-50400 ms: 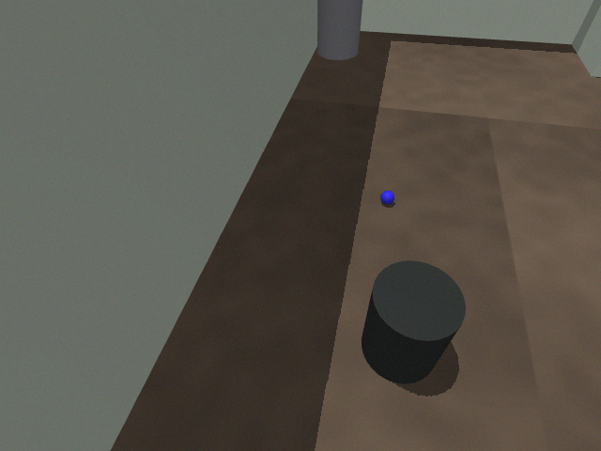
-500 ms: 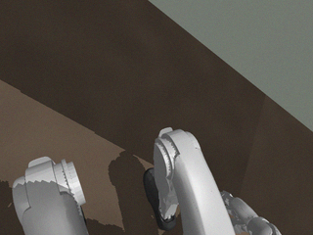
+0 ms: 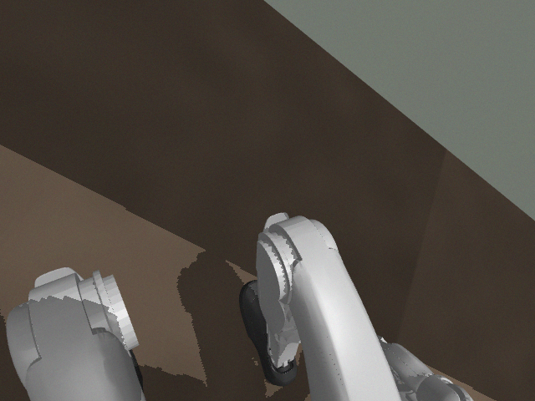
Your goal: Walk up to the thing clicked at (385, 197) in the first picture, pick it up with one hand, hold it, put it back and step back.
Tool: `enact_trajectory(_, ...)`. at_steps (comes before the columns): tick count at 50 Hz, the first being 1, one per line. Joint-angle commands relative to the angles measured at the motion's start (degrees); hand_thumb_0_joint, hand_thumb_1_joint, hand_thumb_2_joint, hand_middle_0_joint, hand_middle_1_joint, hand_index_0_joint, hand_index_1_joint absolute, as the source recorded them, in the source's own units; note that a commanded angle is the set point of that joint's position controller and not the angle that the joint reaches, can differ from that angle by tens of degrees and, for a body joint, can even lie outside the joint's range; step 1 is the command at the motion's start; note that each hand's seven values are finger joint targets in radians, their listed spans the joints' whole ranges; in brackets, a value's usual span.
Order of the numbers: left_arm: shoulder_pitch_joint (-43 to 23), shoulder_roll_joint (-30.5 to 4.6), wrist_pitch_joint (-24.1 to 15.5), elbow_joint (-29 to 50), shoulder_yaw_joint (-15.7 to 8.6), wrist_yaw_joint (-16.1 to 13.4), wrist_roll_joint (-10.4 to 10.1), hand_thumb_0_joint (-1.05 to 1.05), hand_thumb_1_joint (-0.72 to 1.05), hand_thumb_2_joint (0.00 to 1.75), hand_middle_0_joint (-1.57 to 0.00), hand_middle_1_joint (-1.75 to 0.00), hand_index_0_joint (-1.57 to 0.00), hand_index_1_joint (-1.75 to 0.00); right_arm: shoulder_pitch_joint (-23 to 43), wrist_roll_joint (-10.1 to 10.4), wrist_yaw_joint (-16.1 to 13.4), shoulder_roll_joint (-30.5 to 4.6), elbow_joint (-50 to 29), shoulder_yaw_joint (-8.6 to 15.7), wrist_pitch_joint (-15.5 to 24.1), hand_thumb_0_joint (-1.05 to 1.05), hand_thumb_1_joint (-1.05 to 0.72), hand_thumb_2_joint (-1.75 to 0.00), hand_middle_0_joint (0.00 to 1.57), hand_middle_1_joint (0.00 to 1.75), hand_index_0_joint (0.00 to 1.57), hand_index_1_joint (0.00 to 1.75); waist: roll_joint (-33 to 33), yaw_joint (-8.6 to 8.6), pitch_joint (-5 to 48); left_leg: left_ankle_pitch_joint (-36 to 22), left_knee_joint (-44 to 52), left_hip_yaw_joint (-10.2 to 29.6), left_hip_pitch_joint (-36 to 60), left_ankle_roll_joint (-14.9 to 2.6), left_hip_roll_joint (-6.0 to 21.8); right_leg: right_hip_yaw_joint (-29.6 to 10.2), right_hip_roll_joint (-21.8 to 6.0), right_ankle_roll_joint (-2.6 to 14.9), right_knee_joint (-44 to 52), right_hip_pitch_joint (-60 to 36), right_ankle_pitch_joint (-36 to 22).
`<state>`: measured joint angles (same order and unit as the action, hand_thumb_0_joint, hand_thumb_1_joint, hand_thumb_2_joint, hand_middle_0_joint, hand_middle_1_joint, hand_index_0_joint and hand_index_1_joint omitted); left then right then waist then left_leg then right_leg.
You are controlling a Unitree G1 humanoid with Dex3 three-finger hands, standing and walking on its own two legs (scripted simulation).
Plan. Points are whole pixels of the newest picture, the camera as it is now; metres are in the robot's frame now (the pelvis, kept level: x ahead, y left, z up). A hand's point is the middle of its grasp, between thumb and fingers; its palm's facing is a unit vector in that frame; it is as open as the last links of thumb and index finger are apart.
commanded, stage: rest palm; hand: left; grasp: from above
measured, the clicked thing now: out of the picture +0.41 +0.36 -0.26
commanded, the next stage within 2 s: close in 0.46 s
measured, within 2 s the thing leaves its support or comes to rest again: neither
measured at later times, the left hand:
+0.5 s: hand out of the picture +0.39 +0.36 -0.25, palm faces -0.44 -0.18 -0.88, open 13.6 cm
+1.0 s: hand out of the picture +0.40 +0.35 -0.25, palm faces -0.42 -0.16 -0.89, open 13.1 cm
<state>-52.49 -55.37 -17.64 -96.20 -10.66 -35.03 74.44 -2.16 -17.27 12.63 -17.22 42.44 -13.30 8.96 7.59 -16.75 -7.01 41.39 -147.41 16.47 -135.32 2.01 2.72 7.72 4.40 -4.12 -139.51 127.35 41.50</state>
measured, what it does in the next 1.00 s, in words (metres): stands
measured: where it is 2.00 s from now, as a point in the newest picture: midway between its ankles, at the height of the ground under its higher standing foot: (207, 379)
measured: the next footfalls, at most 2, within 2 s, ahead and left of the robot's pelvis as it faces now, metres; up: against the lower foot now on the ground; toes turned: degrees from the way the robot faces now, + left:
none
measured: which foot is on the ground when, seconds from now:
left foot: down 0.00-1.00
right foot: down 0.00-1.00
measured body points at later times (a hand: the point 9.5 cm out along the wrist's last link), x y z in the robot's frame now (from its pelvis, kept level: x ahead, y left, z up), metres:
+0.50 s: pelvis +0.00 +0.00 +0.00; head +0.26 +0.14 +0.34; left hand +0.41 +0.36 -0.20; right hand +0.10 -0.25 -0.07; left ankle +0.06 +0.14 -0.26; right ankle +0.10 -0.13 -0.26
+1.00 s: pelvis +0.00 +0.00 +0.00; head +0.26 +0.14 +0.34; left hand +0.42 +0.35 -0.20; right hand +0.09 -0.26 -0.07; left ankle +0.06 +0.14 -0.26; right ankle +0.10 -0.13 -0.26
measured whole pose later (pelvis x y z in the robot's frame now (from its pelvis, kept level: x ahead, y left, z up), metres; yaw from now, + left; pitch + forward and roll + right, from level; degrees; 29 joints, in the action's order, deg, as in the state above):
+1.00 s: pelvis +0.00 +0.00 +0.00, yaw -2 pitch +25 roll -14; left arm -54.0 -56.7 -14.3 -98.9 -8.9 -39.6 73.7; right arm -0.2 -18.2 15.6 -19.3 42.1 -15.4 14.4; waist 9.4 -17.9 -9.0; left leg 41.6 -148.8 18.1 -134.9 1.6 2.9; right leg 8.8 5.2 -4.7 -139.3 126.4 40.7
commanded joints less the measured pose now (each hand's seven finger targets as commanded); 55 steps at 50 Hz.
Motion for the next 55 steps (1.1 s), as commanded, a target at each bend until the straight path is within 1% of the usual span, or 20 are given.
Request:
enact_trajectory(1,-13.68,-13.24,-0.51,5.71,0.33,-4.11,0.09,0.0,-0.46,0.9,-0.05,-1.06,-0.09,-1.02,-9.01,-0.38,-0.14,-17.9,0.77,4.63,0.75,0.0,-0.9,-0.9,0.2,0.3,0.2,0.3,-27.69,-1.72,35.88,-12.1,14.44,-8.33,28.74,-2.28,0.58,7.62,1.91,4.89,12.64,-16.94,-16.29)
enact_trajectory(7,-13.06,-13.02,1.86,4.11,0.78,-6.65,0.23,0.0,-0.47,0.93,-0.05,-1.08,-0.09,-1.04,-7.64,-0.69,0.5,-18.15,1.37,4.43,2.16,0.0,-0.9,-0.9,0.2,0.3,0.2,0.3,-28.79,-1.25,37.03,-13.76,14.38,-8.46,30.17,-2.01,0.83,7.59,2.18,4.9,12.44,-17.64,-17.87)
enact_trajectory(12,-15.29,-12.45,3.57,3.17,2.5,-6.3,-0.54,0.0,-0.45,0.93,-0.05,-1.1,-0.09,-1.06,-6.86,-0.57,1.24,-18.69,1.01,4.11,3.41,0.0,-0.9,-0.9,0.2,0.3,0.2,0.3,-29.25,-2.63,34.73,-11.81,13.99,-8.12,29.23,-2.22,0.8,7.82,2.03,4.86,12.2,-15.94,-16.49)
enact_trajectory(13,-14.28,-14.93,3.82,2.65,0.53,-6.48,-0.88,0.0,-0.44,0.91,-0.05,-1.12,-0.1,-1.06,-6.34,-0.29,1.19,-19.4,0.68,4.45,3.57,0.0,-0.9,-0.9,0.2,0.3,0.2,0.3,-27.88,-1.91,34.95,-10.99,14.08,-7.89,28.54,-2.24,0.96,7.87,2.04,4.83,12.37,-16.18,-15.68)
enact_trajectory(15,-13.64,-12.34,4.11,2.13,2.13,-6.1,-1.34,0.0,-0.44,0.9,-0.05,-1.11,-0.1,-1.06,-6.26,-0.37,1.6,-18.91,0.53,4.16,4.16,0.0,-0.9,-0.9,0.2,0.3,0.2,0.3,-29.19,-2.31,34.62,-11.92,14.72,-7.59,30.12,-1.81,0.88,8.34,1.79,4.99,11.54,-15.65,-16.17)
enact_trajectory(18,-13.18,-14.6,4.34,1.54,0.29,-5.33,-1.53,0.0,-0.45,0.9,-0.05,-1.11,-0.1,-1.06,-7.79,-0.15,1.87,-19.41,0.34,4.41,4.63,0.0,-0.9,-0.9,0.2,0.3,0.2,0.3,-27.88,-2.9,34.41,-12.57,14.13,-7.32,29.9,-2.06,1.01,8.19,1.82,4.74,11.46,-16.66,-16.96)
enact_trajectory(21,-13.28,-15.53,3.89,2.56,-0.54,-4.95,-2.39,0.0,-0.46,0.94,-0.06,-1.12,-0.1,-1.08,-7.36,-0.28,1.78,-19.53,0.21,4.01,4.89,0.0,-0.9,-0.9,0.2,0.3,0.2,0.3,-28.73,-2.43,35.76,-13.59,14.3,-7.4,29.99,-2.07,1.02,8.0,2.02,4.77,12.12,-18.32,-17.74)
enact_trajectory(24,-13.3,-13.42,3.49,2.1,1.4,-3.81,-2.51,0.0,-0.46,0.95,-0.06,-1.12,-0.1,-1.08,-7.9,-0.28,2.01,-19.31,-0.05,3.73,5.07,0.0,-0.9,-0.9,0.2,0.3,0.2,0.3,-27.88,-3.67,35.05,-13.88,13.52,-7.23,29.68,-2.15,1.05,8.29,2.02,4.58,11.86,-18.06,-18.28)
enact_trajectory(25,-12.46,-15.43,3.0,2.37,-0.3,-3.88,-3.02,0.0,-0.45,0.94,-0.06,-1.13,-0.1,-1.09,-7.91,-0.19,1.8,-19.38,0.32,3.62,4.89,0.0,-0.9,-0.9,0.2,0.3,0.2,0.3,-28.18,-2.81,36.08,-13.92,13.63,-7.25,29.52,-2.25,1.18,8.03,2.16,4.57,12.37,-19.39,-18.46)
enact_trajectory(27,-12.21,-15.4,2.33,2.63,-0.18,-3.46,-3.15,0.0,-0.44,0.93,-0.05,-1.13,-0.1,-1.08,-8.22,-0.1,1.81,-19.1,0.45,3.36,4.81,0.0,-0.9,-0.9,0.2,0.3,0.2,0.3,-27.84,-2.8,35.2,-13.74,13.62,-7.19,29.08,-2.17,1.05,8.28,1.81,4.52,12.04,-19.1,-17.98)
enact_trajectory(29,-12.11,-14.09,1.85,2.46,1.26,-2.9,-3.0,0.0,-0.42,0.91,-0.06,-1.11,-0.11,-1.06,-7.96,-0.19,1.92,-19.12,0.0,3.35,4.72,0.0,-0.9,-0.9,0.2,0.3,0.2,0.3,-28.36,-3.29,33.91,-13.4,13.52,-7.0,29.45,-1.97,1.06,8.68,1.72,4.59,11.29,-17.99,-17.64)
enact_trajectory(35,-11.56,-16.19,0.42,2.42,-0.31,-4.55,-1.87,0.0,-0.39,0.89,-0.07,-1.09,-0.13,-1.03,-7.97,-0.37,1.83,-20.07,-0.08,2.69,3.96,0.0,-0.89,-0.9,0.2,0.3,0.2,0.3,-28.07,-2.91,33.99,-13.54,14.17,-6.61,29.53,-1.94,1.28,9.04,2.28,4.66,11.8,-18.61,-17.68)
enact_trajectory(36,-13.51,-13.9,0.01,4.52,1.82,-4.65,-2.02,0.0,-0.39,0.87,-0.08,-1.07,-0.13,-1.02,-7.56,-0.62,1.93,-19.99,-0.72,2.71,4.11,0.0,-0.89,-0.9,0.2,0.3,0.2,0.3,-28.74,-3.34,34.52,-14.2,14.09,-6.6,30.21,-1.78,1.26,9.16,2.21,4.59,11.82,-18.47,-18.19)
enact_trajectory(37,-11.96,-16.05,0.33,1.56,0.64,-5.1,-1.34,0.0,-0.38,0.86,-0.06,-1.1,-0.12,-1.03,-7.15,-0.73,1.98,-20.04,0.07,2.42,4.27,0.0,-0.89,-0.9,0.2,0.3,0.2,0.3,-28.75,-3.04,33.72,-13.24,13.84,-6.64,30.31,-1.78,1.43,9.15,2.25,4.72,11.33,-17.99,-17.51)
enact_trajectory(38,-13.48,-15.1,0.24,4.33,2.0,-5.09,-1.39,0.0,-0.38,0.86,-0.07,-1.09,-0.13,-1.03,-7.33,-0.69,2.08,-20.24,-0.35,2.64,4.46,0.0,-0.89,-0.9,0.2,0.3,0.2,0.3,-28.86,-3.07,33.93,-13.53,13.49,-7.0,29.75,-1.91,1.19,8.87,2.28,4.49,11.83,-18.34,-17.91)
enact_trajectory(47,-12.88,-16.37,3.49,1.88,0.34,-6.75,-1.26,0.0,-0.32,0.86,-0.12,-1.06,-0.18,-1.01,-7.5,-0.46,2.67,-20.54,0.73,2.96,5.54,0.0,-0.89,-0.9,0.2,0.3,0.2,0.3,-28.66,-2.77,33.65,-12.93,13.43,-7.1,28.83,-1.95,1.4,8.52,2.45,4.6,11.95,-18.1,-17.5)
enact_trajectory(50,-14.6,-13.25,4.23,2.04,2.95,-5.98,-2.9,0.0,-0.31,0.81,-0.12,-1.07,-0.19,-1.0,-6.37,-0.04,2.69,-20.17,0.18,2.87,6.24,0.0,-0.89,-0.9,0.2,0.3,0.2,0.3,-28.17,-3.52,32.82,-11.71,14.03,-6.97,28.33,-1.95,1.36,8.65,2.31,4.63,12.46,-17.27,-16.51)
enact_trajectory(51,-14.27,-13.59,4.57,1.78,2.63,-5.45,-2.98,0.0,-0.31,0.81,-0.12,-1.06,-0.18,-1.0,-7.31,-0.02,2.9,-20.64,-0.05,3.31,6.52,0.0,-0.89,-0.9,0.2,0.3,0.2,0.3,-27.93,-3.8,33.02,-11.64,13.76,-6.67,28.83,-2.0,1.33,8.8,2.21,4.47,12.24,-16.84,-16.49)
enact_trajectory(52,-12.7,-16.74,4.55,2.39,-0.2,-5.59,-3.25,0.0,-0.3,0.8,-0.12,-1.06,-0.19,-0.99,-7.96,0.13,2.62,-21.53,0.73,3.72,6.32,0.0,-0.89,-0.9,0.2,0.3,0.2,0.3,-28.65,-2.34,34.72,-12.56,14.63,-6.27,29.8,-1.78,1.42,8.92,2.19,4.66,12.21,-17.44,-16.65)
enact_trajectory(55,-12.13,-16.6,4.82,1.12,0.14,-4.35,-2.86,0.0,-0.27,0.81,-0.15,-1.05,-0.21,-0.99,-7.58,0.24,2.57,-20.52,0.09,3.2,6.24,0.0,-0.89,-0.9,0.2,0.3,0.2,0.3,-28.02,-2.55,33.13,-12.89,13.65,-7.07,28.14,-2.09,1.34,8.22,2.18,4.54,12.2,-18.59,-17.34)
